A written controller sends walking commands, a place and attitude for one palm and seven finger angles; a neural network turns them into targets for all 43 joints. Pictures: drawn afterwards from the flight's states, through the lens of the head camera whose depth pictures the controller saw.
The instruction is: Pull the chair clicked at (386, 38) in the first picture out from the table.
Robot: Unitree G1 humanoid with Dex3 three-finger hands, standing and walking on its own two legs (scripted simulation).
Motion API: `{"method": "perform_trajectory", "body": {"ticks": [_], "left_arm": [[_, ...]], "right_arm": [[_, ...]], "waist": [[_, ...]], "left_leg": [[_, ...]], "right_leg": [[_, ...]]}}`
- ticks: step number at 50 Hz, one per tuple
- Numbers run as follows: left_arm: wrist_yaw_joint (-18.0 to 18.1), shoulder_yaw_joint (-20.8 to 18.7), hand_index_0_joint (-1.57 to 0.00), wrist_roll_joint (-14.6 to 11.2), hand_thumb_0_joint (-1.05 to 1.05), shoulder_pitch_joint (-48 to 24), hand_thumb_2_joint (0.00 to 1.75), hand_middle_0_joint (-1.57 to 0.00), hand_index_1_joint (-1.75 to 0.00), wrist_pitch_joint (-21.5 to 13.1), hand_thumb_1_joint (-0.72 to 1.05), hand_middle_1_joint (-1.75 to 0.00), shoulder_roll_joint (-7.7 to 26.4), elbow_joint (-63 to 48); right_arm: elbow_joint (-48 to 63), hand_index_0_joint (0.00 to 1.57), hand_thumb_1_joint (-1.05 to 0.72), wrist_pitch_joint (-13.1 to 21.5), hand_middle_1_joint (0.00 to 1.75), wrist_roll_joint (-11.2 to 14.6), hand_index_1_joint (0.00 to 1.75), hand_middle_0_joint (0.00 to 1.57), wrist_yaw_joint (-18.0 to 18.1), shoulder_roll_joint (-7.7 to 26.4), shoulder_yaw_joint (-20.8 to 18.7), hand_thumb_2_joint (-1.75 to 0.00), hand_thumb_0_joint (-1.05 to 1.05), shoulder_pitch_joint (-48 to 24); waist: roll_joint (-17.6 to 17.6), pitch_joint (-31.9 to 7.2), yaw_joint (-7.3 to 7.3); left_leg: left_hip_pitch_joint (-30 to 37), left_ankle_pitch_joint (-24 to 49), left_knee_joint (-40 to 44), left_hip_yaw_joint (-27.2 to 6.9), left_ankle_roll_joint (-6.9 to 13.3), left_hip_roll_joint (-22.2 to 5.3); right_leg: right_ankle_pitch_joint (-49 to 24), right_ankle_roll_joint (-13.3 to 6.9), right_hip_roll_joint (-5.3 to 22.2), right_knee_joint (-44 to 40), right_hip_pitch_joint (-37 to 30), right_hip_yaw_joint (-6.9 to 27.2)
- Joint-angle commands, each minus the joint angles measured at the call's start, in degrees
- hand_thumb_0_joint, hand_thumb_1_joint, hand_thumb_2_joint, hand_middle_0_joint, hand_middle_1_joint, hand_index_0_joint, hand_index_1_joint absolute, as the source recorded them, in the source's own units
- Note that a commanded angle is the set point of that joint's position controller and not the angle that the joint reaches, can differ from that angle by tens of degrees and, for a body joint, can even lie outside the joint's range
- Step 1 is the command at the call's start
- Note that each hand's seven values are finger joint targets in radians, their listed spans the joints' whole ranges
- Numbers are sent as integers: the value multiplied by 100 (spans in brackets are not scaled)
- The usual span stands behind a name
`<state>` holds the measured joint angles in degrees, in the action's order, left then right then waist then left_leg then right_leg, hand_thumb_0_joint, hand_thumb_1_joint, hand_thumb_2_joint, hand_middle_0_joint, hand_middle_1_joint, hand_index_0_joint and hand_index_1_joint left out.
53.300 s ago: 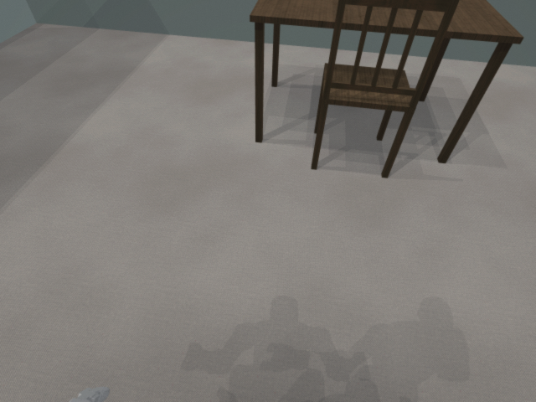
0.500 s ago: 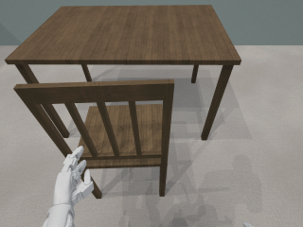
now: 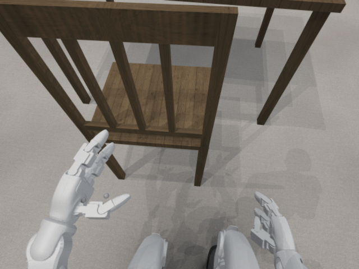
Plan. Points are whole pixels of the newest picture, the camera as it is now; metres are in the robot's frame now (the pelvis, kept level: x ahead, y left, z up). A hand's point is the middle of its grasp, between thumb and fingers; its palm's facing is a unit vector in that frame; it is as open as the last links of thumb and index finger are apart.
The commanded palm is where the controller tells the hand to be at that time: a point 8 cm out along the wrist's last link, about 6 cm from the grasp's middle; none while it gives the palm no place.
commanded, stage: raise the hand toward the chair's back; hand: left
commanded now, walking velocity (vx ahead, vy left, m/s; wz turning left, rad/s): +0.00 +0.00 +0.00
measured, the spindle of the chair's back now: (132, 94) +0.50 +0.17 +0.04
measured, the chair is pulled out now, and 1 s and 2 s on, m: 0.25 0.25 0.25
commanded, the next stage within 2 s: aim the fingers beside a spindle in 1.36 s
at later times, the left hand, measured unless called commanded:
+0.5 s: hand (73, 188) +0.25 +0.22 +0.07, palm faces +0.00 -1.00 -0.07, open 16.0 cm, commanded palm +0.23 +0.28 +0.07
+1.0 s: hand (74, 171) +0.28 +0.23 +0.08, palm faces -0.02 -1.00 -0.09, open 16.9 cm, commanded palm +0.25 +0.28 +0.08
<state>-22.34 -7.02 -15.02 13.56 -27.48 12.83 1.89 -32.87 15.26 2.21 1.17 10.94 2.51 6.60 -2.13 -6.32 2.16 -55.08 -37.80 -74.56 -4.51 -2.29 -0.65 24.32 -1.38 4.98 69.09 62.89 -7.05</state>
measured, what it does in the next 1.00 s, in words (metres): stands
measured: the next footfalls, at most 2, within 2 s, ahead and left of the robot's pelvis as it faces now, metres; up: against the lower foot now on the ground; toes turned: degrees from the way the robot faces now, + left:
none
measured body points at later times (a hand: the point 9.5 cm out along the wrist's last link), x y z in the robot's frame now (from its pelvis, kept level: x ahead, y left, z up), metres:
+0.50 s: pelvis +0.01 +0.03 +0.02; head +0.09 +0.05 +0.47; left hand +0.24 +0.27 +0.08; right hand +0.20 -0.22 -0.03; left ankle -0.01 +0.14 -0.62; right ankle +0.08 -0.12 -0.62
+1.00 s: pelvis +0.03 +0.02 +0.03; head +0.12 +0.03 +0.48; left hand +0.27 +0.28 +0.08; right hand +0.20 -0.22 -0.05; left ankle -0.01 +0.14 -0.62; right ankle +0.08 -0.12 -0.62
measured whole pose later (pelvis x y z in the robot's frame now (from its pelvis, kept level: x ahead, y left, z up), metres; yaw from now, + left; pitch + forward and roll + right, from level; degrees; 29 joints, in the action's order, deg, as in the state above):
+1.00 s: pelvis +0.03 +0.02 +0.03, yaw +0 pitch +18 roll -2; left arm -17.5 -13.9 -15.4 15.9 -19.6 15.5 3.2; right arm -30.6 13.3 1.5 1.2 14.7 -0.2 14.5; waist -1.9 -8.2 -0.7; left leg -46.2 -35.6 -64.2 -3.1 0.0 0.0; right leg 22.4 0.9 4.5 59.0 53.9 -5.4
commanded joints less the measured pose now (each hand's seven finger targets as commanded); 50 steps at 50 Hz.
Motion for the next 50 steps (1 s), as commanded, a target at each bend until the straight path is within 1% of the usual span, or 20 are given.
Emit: {"method": "perform_trajectory", "body": {"ticks": [1, 2, 3, 5, 6, 8, 11, 13, 15, 16, 20, 21, 25, 29, 33, 36, 40, 42, 45, 50], "left_arm": [[153, -1332, -11, -368, 0, 792, 52, -11, -16, 1117, 1, -16, 1045, -1062], [456, -1519, -11, -483, 0, 927, 51, -11, -16, 1156, -1, -16, 1011, -1474], [751, -1484, -11, -551, 0, 1006, 50, -11, -15, 1099, -3, -15, 808, -1770], [1313, -1571, -10, -469, 0, 1064, 48, -10, -15, 755, -8, -15, 813, -2016], [1483, -1381, -10, -347, 0, 1104, 47, -10, -14, 530, -10, -14, 654, -2079], [1633, -993, -10, -14, 0, 977, 45, -10, -14, 151, -15, -14, 473, -1757], [1330, -252, -9, 285, 0, 497, 42, -9, -12, -157, -22, -12, 243, -1232], [959, -54, -8, 240, 0, 482, 40, -8, -12, -150, -27, -12, 307, -1042], [700, -199, -8, 151, 0, 382, 38, -8, -11, -40, -31, -11, 573, -1196], [657, -437, -8, 90, 0, 326, 37, -8, -11, -3, -34, -11, 823, -1428], [1018, -1260, -7, -63, 0, 505, 33, -7, -9, 6, -43, -9, 1316, -2105], [1144, -1165, -6, -90, 0, 586, 32, -6, -9, -25, -45, -9, 1090, -2212], [1326, -836, -6, 25, 0, 745, 30, -6, -8, 67, -50, -8, 594, -1517], [858, -320, -6, 194, 0, 427, 30, -6, -8, 436, -50, -8, 496, -972], [545, -736, -6, 75, 0, 60, 30, -6, -8, 589, -50, -8, 950, -1254], [676, -1242, -6, -114, 0, -45, 30, -6, -8, 367, -50, -8, 1214, -1751], [908, -1297, -6, -135, 0, 65, 30, -6, -8, 84, -50, -8, 1067, -1579], [835, -1079, -6, -82, 0, 21, 30, -6, -8, 119, -50, -8, 886, -1195], [538, -876, -6, -50, 0, 186, 30, -6, -8, 374, -50, -8, 766, -710], [392, -1255, -6, -230, 0, 175, 30, -6, -8, 520, -50, -8, 1152, -1056]], "right_arm": [[1418, 20, -90, 123, 30, 137, 30, 20, 122, 976, -596, -90, 0, -2], [1461, 20, -90, 86, 30, 118, 30, 20, 96, 854, -619, -90, 0, -39], [1470, 20, -90, 72, 30, 93, 30, 20, 66, 746, -607, -90, 0, 4], [1386, 20, -90, 99, 30, 31, 30, 20, 15, 660, -611, -90, 0, 81], [1326, 20, -90, 110, 30, -32, 30, 20, -6, 662, -635, -90, 0, 243], [1210, 20, -90, 118, 30, -118, 30, 20, -43, 757, -645, -90, 0, 292], [1107, 20, -90, 237, 30, -98, 30, 20, -25, 1009, -633, -90, 0, 340], [1159, 20, -90, 344, 30, -32, 30, 20, 41, 1168, -623, -90, 0, 466], [1221, 20, -90, 423, 30, 14, 30, 20, 109, 1254, -642, -90, 0, 542], [1242, 20, -90, 439, 30, 12, 30, 20, 131, 1285, -650, -90, 0, 598], [1264, 20, -90, 397, 30, -72, 30, 20, 124, 1172, -645, -90, 0, 606], [1268, 20, -90, 374, 30, -92, 30, 20, 99, 1088, -620, -90, 0, 593], [1198, 20, -90, 222, 30, -119, 30, 20, -3, 1047, -619, -90, 0, 569], [1309, 20, -90, 119, 30, -61, 30, 20, 7, 1191, -571, -90, 0, 574], [1370, 20, -90, 128, 30, -42, 30, 20, 100, 1215, -558, -90, 0, 666], [1318, 20, -90, 163, 30, -96, 30, 20, 107, 1107, -553, -90, 0, 701], [1146, 20, -90, 177, 30, -137, 30, 20, 50, 1024, -552, -90, 0, 691], [1064, 20, -90, 156, 30, -120, 30, 20, 34, 1067, -556, -90, 0, 689], [1090, 20, -90, 133, 30, -67, 30, 20, 40, 1148, -600, -90, 0, 673], [1191, 20, -90, 165, 30, -33, 30, 20, 88, 1173, -642, -90, 0, 646]], "waist": [[588, -2430, 75], [487, -2523, 204], [410, -2511, 235], [511, -2359, 271], [469, -2259, 174], [355, -1651, -103], [168, -801, -525], [147, -817, -571], [83, -1178, -540], [-90, -1506, -442], [-497, -1994, -90], [-629, -1924, -79], [-309, -1399, -261], [-79, -930, -449], [-69, -1421, -362], [-293, -1938, -213], [-357, -1840, -224], [-300, -1563, -338], [-42, -1479, -399], [89, -1870, -260]], "left_leg": [[-162, 1672, 1540, 433, 302, 329], [-39, 1915, 1636, 403, 264, 330], [110, 2134, 1721, 385, 241, 310], [178, 2358, 1844, 302, 200, 238], [209, 2392, 1891, 296, 186, 223], [94, 2062, 1856, 299, 205, 178], [-12, 1133, 1821, 269, 262, 153], [-13, 736, 1848, 234, 281, 173], [207, 880, 1881, 217, 303, 185], [362, 1025, 1939, 183, 290, 201], [965, 2292, 2115, 92, 88, 198], [1106, 2638, 2143, 62, 18, 196], [1066, 2952, 2074, 76, -7, 121], [719, 2141, 2131, 123, 72, 131], [947, 2408, 2133, 132, 100, 170], [1250, 3134, 2071, 116, 12, 180], [1303, 3560, 2004, 95, -45, 139], [1152, 3294, 2002, 123, -21, 132], [1003, 3034, 2037, 189, 74, 143], [962, 2976, 2111, 236, 145, 186]], "right_leg": [[70, 147, -80, -1640, -3630, 1025], [-254, 125, -113, -1558, -3740, 916], [-622, 96, -176, -1474, -3735, 780], [-935, 33, -274, -1300, -3603, 577], [-996, 25, -292, -1257, -3411, 496], [-548, 48, -284, -1203, -2710, 388], [554, 49, -250, -1362, -1726, 382], [877, 33, -233, -1449, -1657, 441], [679, 38, -232, -1466, -1911, 461], [530, 37, -236, -1460, -2109, 465], [-453, -19, -320, -1237, -2562, 220], [-683, -40, -325, -1195, -2560, 159], [-941, -13, -357, -1220, -2309, 66], [-506, -2, -354, -1380, -2131, 119], [-833, 3, -344, -1453, -2531, 189], [-1462, -23, -352, -1338, -2878, 204], [-1703, -33, -354, -1261, -2788, 166], [-1523, -11, -342, -1313, -2620, 156], [-1456, 5, -326, -1443, -2704, 195], [-1696, 15, -311, -1548, -3242, 313]]}}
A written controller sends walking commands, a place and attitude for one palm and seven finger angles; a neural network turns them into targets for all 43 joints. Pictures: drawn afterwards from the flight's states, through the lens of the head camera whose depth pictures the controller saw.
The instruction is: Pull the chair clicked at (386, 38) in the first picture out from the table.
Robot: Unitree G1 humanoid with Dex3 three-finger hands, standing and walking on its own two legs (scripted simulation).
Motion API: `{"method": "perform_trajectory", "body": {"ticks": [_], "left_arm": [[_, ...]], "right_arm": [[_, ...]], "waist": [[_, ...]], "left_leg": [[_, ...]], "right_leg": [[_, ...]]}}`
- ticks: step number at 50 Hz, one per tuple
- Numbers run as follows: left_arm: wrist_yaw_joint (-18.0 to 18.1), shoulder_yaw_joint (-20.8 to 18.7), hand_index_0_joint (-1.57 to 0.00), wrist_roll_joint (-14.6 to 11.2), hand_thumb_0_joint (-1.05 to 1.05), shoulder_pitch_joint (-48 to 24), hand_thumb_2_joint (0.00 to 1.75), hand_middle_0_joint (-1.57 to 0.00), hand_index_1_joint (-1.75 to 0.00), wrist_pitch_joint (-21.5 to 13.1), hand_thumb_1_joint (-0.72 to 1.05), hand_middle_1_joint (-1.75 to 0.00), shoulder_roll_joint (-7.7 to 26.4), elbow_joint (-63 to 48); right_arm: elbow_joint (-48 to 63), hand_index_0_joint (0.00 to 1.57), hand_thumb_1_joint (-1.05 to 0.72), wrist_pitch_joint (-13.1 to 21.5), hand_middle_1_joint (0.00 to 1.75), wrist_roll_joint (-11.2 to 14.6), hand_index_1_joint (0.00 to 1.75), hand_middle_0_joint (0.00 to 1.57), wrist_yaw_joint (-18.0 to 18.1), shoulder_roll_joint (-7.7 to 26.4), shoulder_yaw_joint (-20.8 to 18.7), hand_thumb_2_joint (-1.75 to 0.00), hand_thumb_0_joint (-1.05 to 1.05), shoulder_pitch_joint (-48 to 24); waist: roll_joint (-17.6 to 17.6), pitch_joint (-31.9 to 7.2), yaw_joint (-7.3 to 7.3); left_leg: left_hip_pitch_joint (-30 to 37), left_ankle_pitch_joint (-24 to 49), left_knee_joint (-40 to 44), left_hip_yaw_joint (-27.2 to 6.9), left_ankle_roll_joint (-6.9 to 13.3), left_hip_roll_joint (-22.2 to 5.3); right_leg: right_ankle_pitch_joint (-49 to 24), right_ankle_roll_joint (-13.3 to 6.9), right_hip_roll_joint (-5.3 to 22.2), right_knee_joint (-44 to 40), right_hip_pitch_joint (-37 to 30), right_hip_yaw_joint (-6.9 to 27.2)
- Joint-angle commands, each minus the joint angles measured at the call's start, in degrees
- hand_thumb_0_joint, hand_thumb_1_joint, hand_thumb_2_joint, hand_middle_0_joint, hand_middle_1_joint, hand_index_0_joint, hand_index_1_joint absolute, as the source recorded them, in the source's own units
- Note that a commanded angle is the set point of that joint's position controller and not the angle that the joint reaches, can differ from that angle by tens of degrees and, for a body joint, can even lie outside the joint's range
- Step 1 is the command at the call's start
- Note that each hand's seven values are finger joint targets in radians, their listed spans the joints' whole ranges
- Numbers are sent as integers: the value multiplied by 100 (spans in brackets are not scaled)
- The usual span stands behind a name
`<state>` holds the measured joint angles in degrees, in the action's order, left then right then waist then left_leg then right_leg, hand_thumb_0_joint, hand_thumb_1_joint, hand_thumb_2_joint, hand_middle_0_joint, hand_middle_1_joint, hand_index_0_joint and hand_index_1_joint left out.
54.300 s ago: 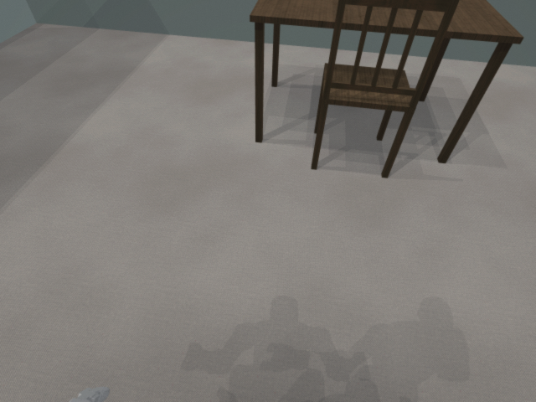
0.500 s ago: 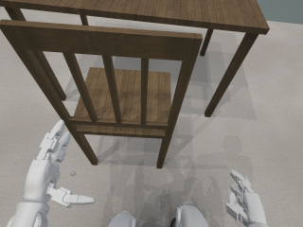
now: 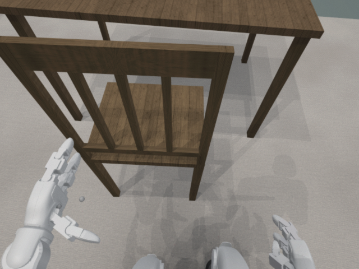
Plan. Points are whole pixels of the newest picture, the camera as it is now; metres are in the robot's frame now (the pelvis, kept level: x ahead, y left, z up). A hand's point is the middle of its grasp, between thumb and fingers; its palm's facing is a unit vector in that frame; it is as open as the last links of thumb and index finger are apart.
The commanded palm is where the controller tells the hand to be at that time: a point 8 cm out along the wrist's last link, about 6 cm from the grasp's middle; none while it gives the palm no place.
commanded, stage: raise the hand toward the chair's back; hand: left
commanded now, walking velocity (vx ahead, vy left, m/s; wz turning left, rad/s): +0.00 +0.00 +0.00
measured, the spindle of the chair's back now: (132, 118) +0.47 +0.15 +0.00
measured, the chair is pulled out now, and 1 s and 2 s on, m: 0.25 0.25 0.25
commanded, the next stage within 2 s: aim the fingers beside a spindle in 0.36 s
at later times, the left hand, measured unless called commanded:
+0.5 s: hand (84, 207) +0.23 +0.19 +0.05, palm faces +0.02 -1.00 -0.08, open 16.9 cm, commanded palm +0.21 +0.25 +0.04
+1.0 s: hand (104, 197) +0.26 +0.17 +0.02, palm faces -0.03 -1.00 -0.05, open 16.9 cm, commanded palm +0.24 +0.22 +0.02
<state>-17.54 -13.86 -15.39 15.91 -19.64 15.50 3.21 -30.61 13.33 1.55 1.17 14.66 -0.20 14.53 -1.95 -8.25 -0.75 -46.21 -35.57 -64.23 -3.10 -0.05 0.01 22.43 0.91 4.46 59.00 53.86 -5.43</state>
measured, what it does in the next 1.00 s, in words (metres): stands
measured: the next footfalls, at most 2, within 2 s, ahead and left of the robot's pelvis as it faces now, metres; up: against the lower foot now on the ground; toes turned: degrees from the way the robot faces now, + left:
none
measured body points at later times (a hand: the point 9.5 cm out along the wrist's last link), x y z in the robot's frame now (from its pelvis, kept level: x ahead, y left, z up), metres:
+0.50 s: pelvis -0.01 -0.01 +0.00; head +0.06 -0.01 +0.44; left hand +0.22 +0.25 +0.06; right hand +0.17 -0.25 -0.07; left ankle -0.05 +0.12 -0.66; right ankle +0.05 -0.14 -0.66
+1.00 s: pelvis -0.02 +0.00 -0.01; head +0.08 +0.00 +0.43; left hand +0.25 +0.23 +0.02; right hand +0.15 -0.24 -0.10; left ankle -0.05 +0.12 -0.66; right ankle +0.05 -0.14 -0.66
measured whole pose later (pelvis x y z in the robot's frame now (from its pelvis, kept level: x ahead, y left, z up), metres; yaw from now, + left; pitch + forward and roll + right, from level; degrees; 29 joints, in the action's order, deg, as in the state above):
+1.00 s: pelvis -0.02 +0.00 -0.01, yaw +0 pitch +19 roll -1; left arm -12.5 -8.6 -12.6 9.2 -23.5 12.3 9.4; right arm -30.5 13.4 0.5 0.3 14.6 0.4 14.2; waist -1.3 -8.7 -1.3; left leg -51.1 -35.4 -67.4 -2.1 0.1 0.6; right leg 21.9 0.8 4.9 62.3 59.2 -4.1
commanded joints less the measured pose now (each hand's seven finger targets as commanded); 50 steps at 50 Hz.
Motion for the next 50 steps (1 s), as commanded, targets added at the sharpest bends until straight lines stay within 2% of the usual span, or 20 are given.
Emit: {"method": "perform_trajectory", "body": {"ticks": [1, 4, 5, 7, 9, 12, 16, 20, 23, 24, 25, 28, 30, 35, 36, 40, 43, 46, 48, 50], "left_arm": [[-40, -632, -6, -238, 0, -42, 30, -6, -8, -329, -50, -8, 873, -1279], [245, -771, -6, -256, 0, -107, 30, -6, -8, -674, -50, -8, 878, -1480], [345, -811, -6, -218, 0, -107, 30, -6, -8, -762, -50, -8, 924, -1433], [407, -616, -6, -131, 0, -74, 30, -6, -8, -848, -50, -8, 717, -1181], [327, -401, -6, -80, 0, -93, 30, -6, -8, -832, -50, -8, 572, -894], [75, -278, -6, -78, 0, -196, 30, -6, -8, -675, -50, -8, 628, -753], [-33, -473, -6, -169, 0, -330, 30, -6, -8, -628, -50, -8, 856, -1095], [141, -661, -6, -247, 0, -368, 30, -6, -8, -793, -50, -8, 898, -1123], [205, -538, -6, -191, 0, -349, 30, -6, -8, -888, -50, -8, 733, -1026], [181, -335, -6, -162, 0, -324, 30, -6, -8, -853, -50, -8, 562, -869], [160, -298, -6, -131, 0, -443, 30, -6, -8, -806, -50, -8, 565, -695], [25, -18, -6, -77, 0, -757, 30, -6, -8, -728, -50, -8, 430, -508], [0, 69, -6, -60, 0, -1063, 30, -6, -8, -693, -50, -8, 453, -638], [251, -354, -6, -23, 0, -1091, 30, -6, -8, -815, -50, -8, 826, -937], [303, -225, -6, -5, 0, -1058, 30, -6, -8, -840, -50, -8, 671, -961], [505, -235, -6, 68, 0, -791, 30, -6, -8, -830, -50, -8, 558, -627], [487, 199, -6, 147, 0, -965, 30, -6, -8, -756, -50, -8, 242, -619], [473, 213, -6, 177, 0, -1114, 30, -6, -8, -706, -50, -8, 267, -382], [490, 400, -6, 219, 0, -1546, 30, -6, -8, -772, -50, -8, 183, -578], [584, 182, -6, 234, 0, -1761, 30, -6, -8, -875, -50, -8, 426, -758]], "right_arm": [[962, 20, -90, 364, 30, 26, 30, 20, 87, 763, -371, -90, 0, -106], [880, 20, -90, 412, 30, -23, 30, 20, 58, 673, -363, -90, 0, -115], [841, 20, -90, 406, 30, -39, 30, 20, 47, 666, -361, -90, 0, -134], [796, 20, -90, 400, 30, -52, 30, 20, 15, 664, -357, -90, 0, -131], [789, 20, -90, 385, 30, -28, 30, 20, 9, 713, -354, -90, 0, -146], [855, 20, -90, 363, 30, 33, 30, 20, 41, 774, -353, -90, 0, -153], [895, 20, -90, 401, 30, 42, 30, 20, 98, 763, -332, -90, 0, -166], [845, 20, -90, 427, 30, 10, 30, 20, 105, 687, -301, -90, 0, -215], [801, 20, -90, 455, 30, -1, 30, 20, 81, 682, -293, -90, 0, -207], [800, 20, -90, 452, 30, -5, 30, 20, 68, 686, -279, -90, 0, -220], [790, 20, -90, 443, 30, -1, 30, 20, 71, 718, -277, -90, 0, -218], [797, 20, -90, 474, 30, 28, 30, 20, 93, 788, -270, -90, 0, -194], [817, 20, -90, 509, 30, 10, 30, 20, 110, 813, -255, -90, 0, -189], [815, 20, -90, 527, 30, -51, 30, 20, 90, 801, -283, -90, 0, -153], [821, 20, -90, 519, 30, -67, 30, 20, 62, 766, -260, -90, 0, -171], [800, 20, -90, 419, 30, -87, 30, 20, -12, 756, -285, -90, 0, -185], [850, 20, -90, 349, 30, -79, 30, 20, -61, 766, -275, -90, 0, -188], [852, 20, -90, 290, 30, -68, 30, 20, -38, 820, -284, -90, 0, -171], [852, 20, -90, 296, 30, -76, 30, 20, -17, 808, -282, -90, 0, -181], [804, 20, -90, 307, 30, -103, 30, 20, 1, 810, -291, -90, 0, -159]], "waist": [[103, -1747, 51], [-100, -1658, 108], [-117, -1609, 97], [-152, -1428, 22], [14, -1241, -54], [98, -1244, -103], [21, -1502, -36], [65, -1362, -3], [-36, -1319, -15], [-62, -1197, -60], [147, -1121, -123], [53, -1018, -170], [-40, -1152, -194], [-38, -1702, -5], [-248, -1674, 2], [14, -1617, 29], [-102, -1547, -57], [265, -1394, -144], [113, -1465, -192], [-38, -1671, -149]], "left_leg": [[98, 2820, 1086, 94, -90, 130], [46, 2820, 1064, 106, -126, 132], [21, 2790, 1045, 102, -117, 125], [-31, 2638, 1018, 140, -99, 119], [-203, 2242, 1012, 174, -45, 121], [-288, 1875, 1031, 227, 19, 138], [-168, 1970, 1055, 184, 35, 145], [-270, 1891, 1023, 172, 24, 145], [-213, 1926, 1030, 161, 9, 148], [-235, 1830, 1032, 174, 10, 150], [-336, 1726, 999, 157, 31, 137], [-394, 1449, 992, 147, 29, 142], [-361, 1473, 960, 137, 41, 145], [-239, 1953, 942, 90, -13, 138], [-182, 2032, 962, 96, -37, 153], [-356, 2190, 931, 105, -57, 129], [-377, 2071, 921, 140, -66, 130], [-600, 1792, 873, 100, -24, 110], [-535, 1721, 842, 81, -26, 113], [-457, 1863, 794, 70, -45, 106]], "right_leg": [[-1604, -212, -260, -534, -2424, 153], [-1627, -244, -241, -465, -2391, 174], [-1579, -257, -247, -452, -2332, 175], [-1388, -237, -227, -447, -2107, 161], [-1008, -205, -213, -550, -1995, 220], [-628, -174, -192, -734, -2065, 355], [-723, -178, -198, -765, -2295, 402], [-569, -181, -218, -780, -2274, 430], [-616, -190, -212, -674, -2097, 334], [-513, -180, -216, -681, -1959, 311], [-389, -171, -221, -703, -1894, 328], [-50, -167, -210, -700, -1632, 340], [-86, -178, -199, -656, -1637, 346], [-592, -208, -211, -423, -1881, 275], [-654, -216, -205, -392, -1810, 248], [-841, -238, -218, -301, -1818, 197], [-737, -226, -204, -277, -1622, 184], [-487, -212, -225, -290, -1502, 199], [-389, -209, -212, -253, -1377, 205], [-482, -232, -218, -176, -1406, 207]]}}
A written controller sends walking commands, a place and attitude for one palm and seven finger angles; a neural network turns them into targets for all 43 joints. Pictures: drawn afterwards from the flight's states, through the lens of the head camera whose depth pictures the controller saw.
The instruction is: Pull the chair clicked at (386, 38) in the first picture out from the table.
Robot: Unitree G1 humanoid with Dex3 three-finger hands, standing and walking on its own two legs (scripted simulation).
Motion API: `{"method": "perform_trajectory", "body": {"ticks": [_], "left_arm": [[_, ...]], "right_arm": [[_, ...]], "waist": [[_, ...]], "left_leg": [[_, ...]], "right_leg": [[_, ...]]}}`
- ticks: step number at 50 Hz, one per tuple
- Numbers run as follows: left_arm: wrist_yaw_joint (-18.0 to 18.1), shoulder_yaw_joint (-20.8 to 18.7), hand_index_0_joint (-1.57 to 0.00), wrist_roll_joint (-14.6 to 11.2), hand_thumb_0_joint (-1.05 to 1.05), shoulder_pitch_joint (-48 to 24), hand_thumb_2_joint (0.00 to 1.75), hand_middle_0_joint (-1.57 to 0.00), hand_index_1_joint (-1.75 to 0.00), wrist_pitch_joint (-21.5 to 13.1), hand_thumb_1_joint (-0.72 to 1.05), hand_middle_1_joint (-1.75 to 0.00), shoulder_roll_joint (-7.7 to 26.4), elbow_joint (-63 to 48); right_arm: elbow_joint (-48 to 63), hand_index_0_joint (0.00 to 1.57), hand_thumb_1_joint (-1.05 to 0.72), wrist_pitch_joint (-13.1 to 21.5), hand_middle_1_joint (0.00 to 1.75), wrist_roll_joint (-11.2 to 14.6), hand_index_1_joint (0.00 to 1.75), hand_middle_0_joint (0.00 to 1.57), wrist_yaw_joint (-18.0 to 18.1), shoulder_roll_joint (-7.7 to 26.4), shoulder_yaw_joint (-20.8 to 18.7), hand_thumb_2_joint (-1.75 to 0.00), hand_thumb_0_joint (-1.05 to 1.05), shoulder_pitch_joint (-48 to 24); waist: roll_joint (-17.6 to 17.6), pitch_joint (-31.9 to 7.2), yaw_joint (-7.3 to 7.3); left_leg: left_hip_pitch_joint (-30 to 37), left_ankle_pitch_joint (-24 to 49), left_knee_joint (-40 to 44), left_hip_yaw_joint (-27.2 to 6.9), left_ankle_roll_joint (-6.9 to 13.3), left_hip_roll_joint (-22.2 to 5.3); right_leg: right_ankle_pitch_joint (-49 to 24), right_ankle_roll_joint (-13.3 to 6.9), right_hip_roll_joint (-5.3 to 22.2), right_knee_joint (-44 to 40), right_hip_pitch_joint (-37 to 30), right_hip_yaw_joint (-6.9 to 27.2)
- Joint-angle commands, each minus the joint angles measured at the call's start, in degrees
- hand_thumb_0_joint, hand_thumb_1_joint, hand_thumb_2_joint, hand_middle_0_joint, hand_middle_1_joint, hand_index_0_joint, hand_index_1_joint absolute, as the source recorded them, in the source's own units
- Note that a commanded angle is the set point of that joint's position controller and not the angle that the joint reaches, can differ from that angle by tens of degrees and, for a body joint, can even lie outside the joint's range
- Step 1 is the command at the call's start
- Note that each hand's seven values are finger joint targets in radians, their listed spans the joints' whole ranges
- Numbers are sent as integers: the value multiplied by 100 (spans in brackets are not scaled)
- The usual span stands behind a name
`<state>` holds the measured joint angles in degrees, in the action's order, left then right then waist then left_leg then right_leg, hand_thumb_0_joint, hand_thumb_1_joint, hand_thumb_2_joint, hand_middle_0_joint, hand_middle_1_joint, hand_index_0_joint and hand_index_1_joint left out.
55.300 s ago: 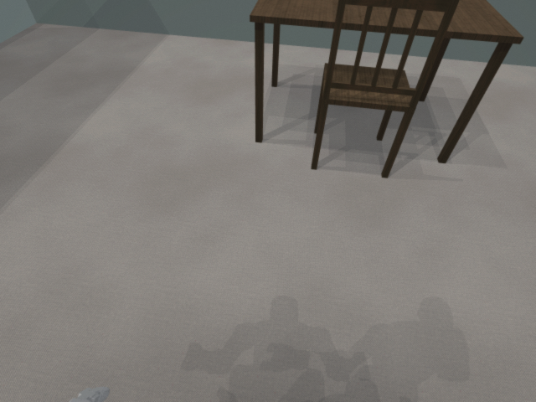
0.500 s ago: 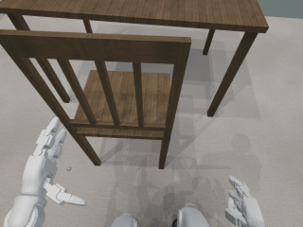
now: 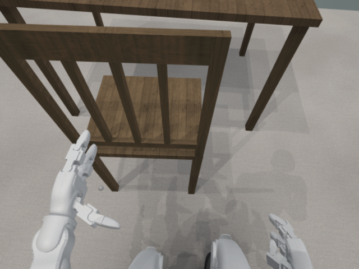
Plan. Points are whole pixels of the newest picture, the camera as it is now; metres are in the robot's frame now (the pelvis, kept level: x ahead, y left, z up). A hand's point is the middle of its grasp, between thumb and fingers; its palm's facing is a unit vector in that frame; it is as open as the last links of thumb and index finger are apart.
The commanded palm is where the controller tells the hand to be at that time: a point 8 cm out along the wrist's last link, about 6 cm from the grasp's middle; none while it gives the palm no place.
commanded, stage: aim the fingers beside a spindle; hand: left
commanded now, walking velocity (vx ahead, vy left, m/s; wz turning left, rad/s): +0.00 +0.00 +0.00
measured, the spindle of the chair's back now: (129, 109) +0.49 +0.15 +0.01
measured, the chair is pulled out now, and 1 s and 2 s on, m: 0.25 0.25 0.25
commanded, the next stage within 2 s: none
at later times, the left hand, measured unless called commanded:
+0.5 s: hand (116, 173) +0.31 +0.15 +0.02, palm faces -0.02 -1.00 -0.05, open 16.9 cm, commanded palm +0.29 +0.21 +0.02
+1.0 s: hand (131, 164) +0.35 +0.13 -0.01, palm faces -0.05 -1.00 -0.05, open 16.9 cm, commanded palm +0.32 +0.19 +0.00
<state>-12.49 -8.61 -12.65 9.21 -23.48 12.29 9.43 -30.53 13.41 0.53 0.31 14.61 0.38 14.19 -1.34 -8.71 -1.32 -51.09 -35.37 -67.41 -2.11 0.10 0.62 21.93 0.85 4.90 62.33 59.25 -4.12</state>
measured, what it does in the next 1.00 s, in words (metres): stands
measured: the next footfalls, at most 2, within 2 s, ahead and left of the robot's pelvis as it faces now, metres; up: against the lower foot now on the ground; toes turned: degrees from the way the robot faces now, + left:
none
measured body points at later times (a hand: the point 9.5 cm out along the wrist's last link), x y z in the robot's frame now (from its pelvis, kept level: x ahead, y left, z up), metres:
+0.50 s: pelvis +0.00 -0.01 -0.01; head +0.11 -0.01 +0.42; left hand +0.30 +0.20 +0.03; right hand +0.17 -0.25 -0.11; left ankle -0.03 +0.12 -0.65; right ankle +0.07 -0.14 -0.65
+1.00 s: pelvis -0.01 -0.01 -0.02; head +0.11 -0.02 +0.41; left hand +0.34 +0.18 -0.01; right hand +0.13 -0.26 -0.13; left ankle -0.03 +0.12 -0.65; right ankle +0.07 -0.14 -0.65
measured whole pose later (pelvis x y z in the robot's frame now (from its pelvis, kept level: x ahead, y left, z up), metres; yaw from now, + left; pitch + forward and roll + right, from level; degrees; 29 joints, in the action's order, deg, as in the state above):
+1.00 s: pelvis -0.01 -0.01 -0.02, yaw -1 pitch +24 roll +0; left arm -7.7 -8.4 -8.5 -10.0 -25.1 10.6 25.4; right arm -31.9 7.3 0.0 -1.2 14.7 -0.3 13.2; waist -1.4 -9.4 -3.3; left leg -60.3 -36.7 -73.3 -1.2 -0.5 0.3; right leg 22.8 0.0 4.5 68.6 69.5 -2.9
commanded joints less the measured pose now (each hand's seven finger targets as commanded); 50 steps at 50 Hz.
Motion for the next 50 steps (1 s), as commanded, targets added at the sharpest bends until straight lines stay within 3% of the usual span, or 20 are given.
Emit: {"method": "perform_trajectory", "body": {"ticks": [1, 5, 9, 12, 13, 18, 19, 20, 21, 25, 27, 29, 35, 37, 40, 42, 46, 50], "left_arm": [[116, -329, -6, -23, 0, -1050, 30, -6, -8, -535, -50, -8, 723, -1399], [250, -457, -6, 2, 0, -812, 30, -6, -8, -659, -50, -8, 766, -1349], [242, -107, -6, 90, 0, -837, 30, -6, -8, -505, -50, -8, 419, -999], [211, -114, -6, 95, 0, -997, 30, -6, -8, -360, -50, -8, 414, -667], [205, -136, -6, 103, 0, -1082, 30, -6, -8, -357, -50, -8, 439, -695], [319, -340, -6, 94, 0, -1636, 30, -6, -8, -601, -50, -8, 671, -1057], [339, -231, -6, 97, 0, -1687, 30, -6, -8, -663, -50, -8, 564, -1096], [379, -357, -6, 115, 0, -1681, 30, -6, -8, -731, -50, -8, 705, -1172], [380, -222, -6, 122, 0, -1603, 30, -6, -8, -762, -50, -8, 541, -1156], [328, -192, -6, 165, 0, -1386, 30, -6, -8, -637, -50, -8, 431, -355], [266, -104, -6, 174, 0, -1679, 30, -6, -8, -525, -50, -8, 367, -48], [244, -139, -6, 207, 0, -2042, 30, -6, -8, -470, -50, -8, 454, 39], [456, -353, -6, 221, 0, -2992, 30, -6, -8, -778, -50, -8, 762, -472], [541, -352, -6, 242, 0, -2996, 30, -6, -8, -850, -50, -8, 708, -299], [556, -313, -6, 311, 0, -2929, 30, -6, -8, -776, -50, -8, 600, 341], [506, -86, -6, 359, 0, -2978, 30, -6, -8, -656, -50, -8, 361, 680], [461, -250, -6, 345, 0, -2567, 30, -6, -8, -505, -50, -8, 476, 696], [610, -543, -6, 277, 0, -2748, 30, -6, -8, -726, -50, -8, 808, -8]], "right_arm": [[797, 20, -90, 294, 30, -12, 30, 20, 80, 803, -350, -90, 0, -111], [743, 20, -90, 258, 30, -54, 30, 20, 40, 770, -368, -90, 0, -82], [750, 20, -90, 121, 30, -28, 30, 20, -20, 758, -361, -90, 0, -122], [771, 20, -90, 28, 30, 3, 30, 20, -15, 791, -357, -90, 0, -139], [785, 20, -90, 6, 30, 7, 30, 20, -9, 791, -365, -90, 0, -134], [761, 20, -90, -4, 30, -31, 30, 20, 14, 740, -365, -90, 0, -124], [755, 20, -90, 5, 30, -46, 30, 20, 8, 718, -354, -90, 0, -124], [750, 20, -90, 11, 30, -46, 30, 20, 12, 728, -373, -90, 0, -103], [729, 20, -90, 11, 30, -66, 30, 20, -4, 702, -369, -90, 0, -104], [667, 20, -90, -81, 30, -29, 30, 20, -42, 742, -377, -90, 0, -91], [648, 20, -90, -132, 30, 0, 30, 20, -39, 771, -366, -90, 0, -122], [659, 20, -90, -170, 30, 18, 30, 20, -9, 799, -366, -90, 0, -142], [623, 20, -90, -124, 30, -59, 30, 20, 26, 773, -362, -90, 0, -78], [559, 20, -90, -132, 30, -79, 30, 20, 2, 757, -355, -90, 0, -49], [482, 20, -90, -182, 30, -73, 30, 20, -25, 796, -356, -90, 0, -2], [446, 20, -90, -240, 30, -50, 30, 20, -51, 812, -369, -90, 0, 21], [619, 20, -90, -347, 30, -25, 30, 20, -101, 843, -397, -90, 0, 61], [726, 20, -90, -383, 30, -42, 30, 20, -100, 788, -386, -90, 0, 18]], "waist": [[-216, -1731, -53], [-145, -2038, 6], [-95, -1826, -56], [146, -1627, -116], [179, -1725, -107], [-75, -2069, -74], [-40, -2124, -93], [-84, -2220, -77], [-205, -2322, -68], [180, -2003, -131], [316, -1746, -190], [204, -1734, -189], [-175, -2423, -164], [-44, -2503, -187], [110, -2308, -246], [121, -2196, -293], [173, -2437, -128], [79, -2651, -79]], "left_leg": [[136, 1952, 1118, -45, -83, 54], [164, 2456, 992, -17, -107, 43], [12, 2309, 973, 21, -105, 38], [-296, 1927, 922, 58, -46, 58], [-322, 1898, 904, 67, -32, 65], [-197, 2089, 797, 71, -35, 63], [-196, 2121, 778, 63, -27, 74], [-144, 2260, 771, 40, -38, 55], [-55, 2403, 741, 61, -42, 65], [-469, 2078, 680, 105, -10, 67], [-762, 1656, 647, 144, 8, 86], [-830, 1420, 652, 153, 16, 98], [-559, 1764, 549, 101, 21, 99], [-553, 1874, 524, 93, 20, 96], [-768, 1709, 509, 97, 25, 90], [-848, 1587, 499, 125, 11, 87], [-817, 1763, 572, 187, 4, 106], [-756, 1898, 584, 180, 7, 104]], "right_leg": [[-497, -235, -262, -481, -1943, 69], [-1064, -252, -252, -343, -2158, 77], [-998, -243, -241, -307, -2008, 56], [-802, -225, -244, -362, -1975, 121], [-801, -221, -239, -353, -2031, 142], [-1035, -232, -228, -264, -2144, 220], [-1082, -230, -230, -245, -2174, 222], [-1182, -244, -233, -181, -2176, 201], [-1331, -245, -226, -157, -2191, 205], [-1167, -232, -233, -179, -2118, 234], [-779, -207, -214, -245, -1988, 294], [-460, -210, -205, -267, -1869, 335], [-785, -225, -210, -78, -1989, 352], [-935, -217, -213, -41, -2032, 338], [-782, -214, -228, -12, -1858, 308], [-681, -208, -212, -8, -1691, 297], [-923, -237, -220, -37, -1986, 311], [-1143, -232, -231, -5, -2209, 358]]}}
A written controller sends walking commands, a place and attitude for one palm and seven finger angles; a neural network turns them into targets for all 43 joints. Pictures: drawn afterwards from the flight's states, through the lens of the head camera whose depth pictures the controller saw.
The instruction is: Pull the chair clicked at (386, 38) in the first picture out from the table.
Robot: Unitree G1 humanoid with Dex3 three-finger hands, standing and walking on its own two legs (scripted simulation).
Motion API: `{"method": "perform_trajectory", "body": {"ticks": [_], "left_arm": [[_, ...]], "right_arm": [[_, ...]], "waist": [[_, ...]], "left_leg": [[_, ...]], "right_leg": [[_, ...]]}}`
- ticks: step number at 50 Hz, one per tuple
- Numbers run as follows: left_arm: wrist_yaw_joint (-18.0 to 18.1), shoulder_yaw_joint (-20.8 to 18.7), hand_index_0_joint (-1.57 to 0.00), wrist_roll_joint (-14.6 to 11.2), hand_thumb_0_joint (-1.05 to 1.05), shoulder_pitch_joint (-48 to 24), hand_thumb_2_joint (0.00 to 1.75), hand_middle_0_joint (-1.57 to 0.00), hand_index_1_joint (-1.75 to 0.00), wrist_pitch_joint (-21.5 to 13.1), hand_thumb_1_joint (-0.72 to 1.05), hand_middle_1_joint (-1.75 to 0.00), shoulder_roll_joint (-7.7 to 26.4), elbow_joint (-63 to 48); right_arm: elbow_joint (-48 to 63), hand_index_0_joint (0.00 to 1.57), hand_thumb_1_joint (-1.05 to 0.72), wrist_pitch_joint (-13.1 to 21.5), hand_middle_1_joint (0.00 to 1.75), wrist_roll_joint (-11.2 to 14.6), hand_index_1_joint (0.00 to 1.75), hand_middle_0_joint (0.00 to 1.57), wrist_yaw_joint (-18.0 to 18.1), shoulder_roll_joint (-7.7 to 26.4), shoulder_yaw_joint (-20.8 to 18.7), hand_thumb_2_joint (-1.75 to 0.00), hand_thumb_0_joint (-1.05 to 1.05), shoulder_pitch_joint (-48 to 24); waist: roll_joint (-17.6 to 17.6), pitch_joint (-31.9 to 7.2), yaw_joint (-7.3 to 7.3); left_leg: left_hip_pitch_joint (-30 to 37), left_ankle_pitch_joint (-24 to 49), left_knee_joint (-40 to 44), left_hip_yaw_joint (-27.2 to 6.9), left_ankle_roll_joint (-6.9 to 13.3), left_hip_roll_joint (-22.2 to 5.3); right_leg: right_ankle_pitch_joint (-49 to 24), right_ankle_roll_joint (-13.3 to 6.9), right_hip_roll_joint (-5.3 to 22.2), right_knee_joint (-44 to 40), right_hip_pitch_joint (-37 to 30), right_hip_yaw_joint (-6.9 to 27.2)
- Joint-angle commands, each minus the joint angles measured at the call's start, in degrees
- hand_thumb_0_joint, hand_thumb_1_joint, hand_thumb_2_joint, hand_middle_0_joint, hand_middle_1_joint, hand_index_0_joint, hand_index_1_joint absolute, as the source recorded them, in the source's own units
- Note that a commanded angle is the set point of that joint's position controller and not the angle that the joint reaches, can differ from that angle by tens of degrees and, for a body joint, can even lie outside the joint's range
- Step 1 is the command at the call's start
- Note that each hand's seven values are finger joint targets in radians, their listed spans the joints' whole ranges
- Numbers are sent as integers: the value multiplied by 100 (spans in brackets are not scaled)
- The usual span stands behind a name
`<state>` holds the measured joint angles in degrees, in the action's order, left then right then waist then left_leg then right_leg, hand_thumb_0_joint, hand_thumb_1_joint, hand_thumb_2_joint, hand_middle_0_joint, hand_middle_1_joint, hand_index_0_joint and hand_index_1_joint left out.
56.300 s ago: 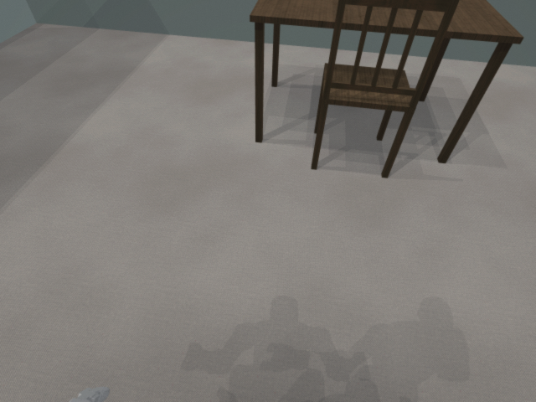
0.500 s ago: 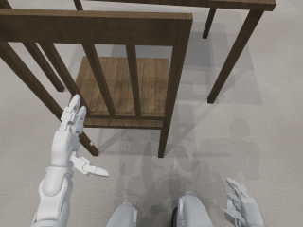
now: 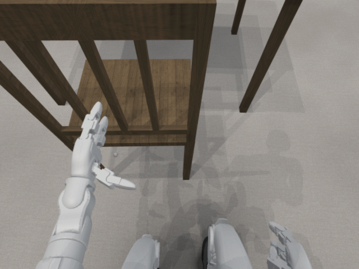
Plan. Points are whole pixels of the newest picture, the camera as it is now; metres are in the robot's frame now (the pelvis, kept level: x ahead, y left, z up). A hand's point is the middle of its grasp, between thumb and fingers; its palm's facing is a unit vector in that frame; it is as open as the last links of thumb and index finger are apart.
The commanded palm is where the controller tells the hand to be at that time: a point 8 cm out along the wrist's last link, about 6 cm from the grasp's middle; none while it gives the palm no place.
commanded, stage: aim the fingers beside a spindle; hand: left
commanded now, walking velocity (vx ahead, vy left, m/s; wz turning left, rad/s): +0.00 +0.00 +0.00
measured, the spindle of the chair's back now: (110, 94) +0.50 +0.17 +0.04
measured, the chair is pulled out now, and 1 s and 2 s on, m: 0.25 0.25 0.25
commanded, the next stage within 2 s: none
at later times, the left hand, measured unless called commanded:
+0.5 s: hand (110, 153) +0.35 +0.15 +0.03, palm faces +0.03 -1.00 -0.07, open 16.9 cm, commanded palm +0.32 +0.20 +0.02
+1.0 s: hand (108, 155) +0.35 +0.16 +0.02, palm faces -0.01 -1.00 -0.07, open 16.9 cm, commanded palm +0.32 +0.20 +0.02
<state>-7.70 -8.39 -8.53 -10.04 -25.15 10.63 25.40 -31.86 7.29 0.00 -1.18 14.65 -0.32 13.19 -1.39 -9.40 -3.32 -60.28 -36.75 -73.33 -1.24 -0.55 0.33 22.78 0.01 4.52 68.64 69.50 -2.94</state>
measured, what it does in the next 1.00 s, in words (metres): stands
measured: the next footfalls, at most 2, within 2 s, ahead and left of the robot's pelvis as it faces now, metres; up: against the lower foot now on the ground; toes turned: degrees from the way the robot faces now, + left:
none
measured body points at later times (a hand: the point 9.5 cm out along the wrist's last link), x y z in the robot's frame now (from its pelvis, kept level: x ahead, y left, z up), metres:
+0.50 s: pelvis +0.00 +0.00 +0.00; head +0.12 +0.00 +0.43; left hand +0.34 +0.20 +0.03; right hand +0.16 -0.24 -0.11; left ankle -0.02 +0.12 -0.62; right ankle +0.08 -0.13 -0.62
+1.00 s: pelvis +0.00 +0.00 +0.00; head +0.12 -0.01 +0.44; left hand +0.35 +0.21 +0.02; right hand +0.15 -0.25 -0.11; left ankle -0.02 +0.12 -0.62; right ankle +0.08 -0.13 -0.62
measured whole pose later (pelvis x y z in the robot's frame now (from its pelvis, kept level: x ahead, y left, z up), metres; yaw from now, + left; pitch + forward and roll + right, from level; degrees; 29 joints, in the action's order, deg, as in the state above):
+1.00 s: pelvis +0.00 +0.00 +0.00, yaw +0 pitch +23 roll +0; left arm -7.5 -8.5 -8.9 -9.5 -25.8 11.6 26.7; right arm -31.2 5.6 0.5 -1.5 14.8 0.1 13.0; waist -1.4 -9.7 -2.3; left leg -59.2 -36.6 -72.5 -1.3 -0.5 0.5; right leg 22.9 0.1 4.6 68.0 68.4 -2.9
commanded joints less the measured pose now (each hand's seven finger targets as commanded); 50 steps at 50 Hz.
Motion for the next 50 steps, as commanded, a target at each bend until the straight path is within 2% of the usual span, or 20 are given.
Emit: {"method": "perform_trajectory", "body": {"ticks": [1, 4, 6, 10, 12, 14, 17, 20, 22, 27, 30, 32, 34, 36, 38, 40, 44, 46, 47, 50], "left_arm": [[179, -592, -6, -146, 0, -838, 30, -6, -8, -636, -50, -8, 977, -1747], [286, -564, -6, -112, 0, -937, 30, -6, -8, -838, -50, -8, 948, -1768], [232, -284, -6, -60, 0, -1056, 30, -6, -8, -850, -50, -8, 738, -1583], [-17, 369, -6, -2, 0, -1071, 30, -6, -8, -626, -50, -8, 152, -1005], [-72, 438, -6, -1, 0, -1225, 30, -6, -8, -526, -50, -8, 133, -913], [-23, 294, -6, 14, 0, -1214, 30, -6, -8, -467, -50, -8, 277, -907], [242, -243, -6, 42, 0, -1299, 30, -6, -8, -657, -50, -8, 759, -1410], [506, -829, -6, 51, 0, -954, 30, -6, -8, -850, -50, -8, 1259, -1756], [524, -678, -6, 42, 0, -726, 30, -6, -8, -876, -50, -8, 1023, -1715], [73, 152, -6, 3, 0, -459, 30, -6, -8, -558, -50, -8, 276, -1092], [-201, 504, -6, -88, 0, -959, 30, -6, -8, -395, -50, -8, 0, -766], [-189, 316, -6, -119, 0, -1439, 30, -6, -8, -469, -50, -8, 253, -968], [-53, -46, -6, -85, 0, -1476, 30, -6, -8, -649, -50, -8, 607, -1317], [158, -302, -6, -54, 0, -1700, 30, -6, -8, -871, -50, -8, 926, -1853], [339, -597, -6, 8, 0, -1258, 30, -6, -8, -990, -50, -8, 1144, -1965], [447, -686, -6, 55, 0, -899, 30, -6, -8, -955, -50, -8, 1144, -1801], [217, -201, -6, 15, 0, -458, 30, -6, -8, -476, -50, -8, 518, -778], [-9, -44, -6, -23, 0, -399, 30, -6, -8, -301, -50, -8, 378, -531], [-92, 35, -6, -57, 0, -496, 30, -6, -8, -252, -50, -8, 330, -508], [-158, 106, -6, -162, 0, -980, 30, -6, -8, -437, -50, -8, 373, -1219]], "right_arm": [[852, 20, -90, 234, 30, -15, 30, 20, 43, 750, -310, -90, 0, 121], [762, 20, -90, 254, 30, -27, 30, 20, 55, 739, -299, -90, 0, 106], [700, 20, -90, 281, 30, -25, 30, 20, 66, 764, -285, -90, 0, 102], [645, 20, -90, 296, 30, 29, 30, 20, 77, 825, -309, -90, 0, 154], [622, 20, -90, 275, 30, 37, 30, 20, 86, 872, -330, -90, 0, 167], [676, 20, -90, 252, 30, 31, 30, 20, 82, 866, -331, -90, 0, 167], [756, 20, -90, 224, 30, -31, 30, 20, 74, 813, -325, -90, 0, 128], [868, 20, -90, 180, 30, -76, 30, 20, 39, 717, -291, -90, 0, 99], [879, 20, -90, 136, 30, -75, 30, 20, 3, 652, -274, -90, 0, 33], [788, 20, -90, 115, 30, 23, 30, 20, -1, 763, -290, -90, 0, 69], [744, 20, -90, 141, 30, 106, 30, 20, 83, 828, -293, -90, 0, 59], [681, 20, -90, 190, 30, 77, 30, 20, 138, 863, -319, -90, 0, 86], [697, 20, -90, 235, 30, 21, 30, 20, 149, 844, -328, -90, 0, 127], [697, 20, -90, 273, 30, -57, 30, 20, 134, 793, -308, -90, 0, 128], [728, 20, -90, 267, 30, -96, 30, 20, 81, 731, -298, -90, 0, 129], [775, 20, -90, 220, 30, -93, 30, 20, 42, 717, -297, -90, 0, 116], [748, 20, -90, 76, 30, 8, 30, 20, -17, 767, -280, -90, 0, 60], [806, 20, -90, 54, 30, 76, 30, 20, 2, 822, -278, -90, 0, 50], [815, 20, -90, 46, 30, 101, 30, 20, 21, 847, -291, -90, 0, 55], [873, 20, -90, 132, 30, 81, 30, 20, 78, 829, -306, -90, 0, 65]], "waist": [[52, -2570, 134], [220, -2383, 51], [98, -2128, -60], [25, -1792, -202], [36, -1848, -191], [101, -1984, -117], [-78, -2472, 79], [3, -2767, 272], [77, -2641, 245], [209, -2021, -63], [455, -1546, -292], [261, -1801, -242], [104, -2259, -80], [-338, -2651, 28], [-288, -2909, 180], [-128, -2904, 193], [285, -1998, 12], [385, -1847, -20], [503, -1797, -63], [230, -2107, -89]], "left_leg": [[191, 2035, 1200, 97, 68, 136], [138, 1829, 1187, 72, 90, 116], [189, 1671, 1221, 35, 90, 104], [259, 1437, 1233, -10, 79, 92], [297, 1477, 1221, -50, 61, 96], [247, 1525, 1187, -31, 67, 118], [377, 2006, 1150, -8, 41, 149], [306, 2270, 1150, 38, 38, 172], [264, 2232, 1163, 82, 53, 167], [131, 1711, 1201, 99, 76, 112], [-25, 1214, 1145, 50, 116, 116], [52, 1238, 1088, 16, 110, 132], [261, 1656, 1064, -19, 83, 142], [539, 2135, 1050, -36, 46, 156], [590, 2498, 1054, -12, 19, 157], [482, 2565, 1080, -4, 32, 150], [-18, 1689, 1202, 119, 67, 146], [-109, 1478, 1229, 143, 87, 151], [-126, 1415, 1225, 126, 97, 143], [116, 1600, 1158, 83, 101, 139]], "right_leg": [[-1232, -141, -194, -663, -3288, 254], [-977, -123, -209, -700, -3171, 264], [-701, -125, -217, -721, -2863, 192], [-309, -155, -209, -765, -2371, 90], [-331, -165, -200, -724, -2296, 67], [-412, -160, -188, -709, -2421, 96], [-936, -177, -180, -551, -2777, 146], [-1405, -185, -195, -472, -3305, 220], [-1455, -170, -197, -531, -3377, 255], [-848, -149, -218, -757, -2897, 176], [-240, -124, -218, -908, -2457, 176], [-237, -126, -190, -832, -2409, 194], [-643, -156, -191, -658, -2628, 180], [-1055, -176, -180, -526, -2774, 191], [-1469, -196, -178, -439, -3144, 209], [-1602, -190, -201, -403, -3258, 178], [-842, -146, -216, -739, -2965, 191], [-602, -151, -218, -823, -2869, 203], [-524, -142, -220, -847, -2804, 202], [-709, -148, -215, -778, -2800, 202]]}}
